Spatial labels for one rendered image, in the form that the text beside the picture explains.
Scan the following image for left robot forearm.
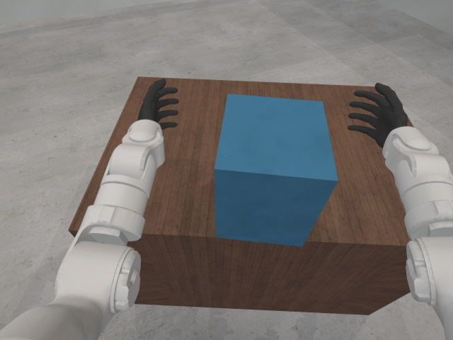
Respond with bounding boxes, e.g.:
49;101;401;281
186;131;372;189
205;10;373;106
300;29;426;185
55;120;165;297

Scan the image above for robot right upper arm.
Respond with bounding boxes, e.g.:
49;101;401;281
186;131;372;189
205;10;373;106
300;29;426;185
406;237;453;340

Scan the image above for robot left upper arm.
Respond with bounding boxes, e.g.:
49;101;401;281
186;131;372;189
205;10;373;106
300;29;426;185
0;241;141;340

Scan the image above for robot right hand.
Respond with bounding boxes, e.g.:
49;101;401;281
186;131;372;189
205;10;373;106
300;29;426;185
348;83;408;149

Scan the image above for pedestal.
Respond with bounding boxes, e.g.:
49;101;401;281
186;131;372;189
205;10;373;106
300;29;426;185
68;76;414;315

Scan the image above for carton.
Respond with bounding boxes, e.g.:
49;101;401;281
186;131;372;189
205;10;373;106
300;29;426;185
214;93;338;247

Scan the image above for right robot forearm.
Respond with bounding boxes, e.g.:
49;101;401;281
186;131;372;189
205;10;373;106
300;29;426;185
382;126;453;241

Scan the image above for robot left hand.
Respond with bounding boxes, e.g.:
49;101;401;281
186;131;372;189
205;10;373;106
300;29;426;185
137;79;179;130

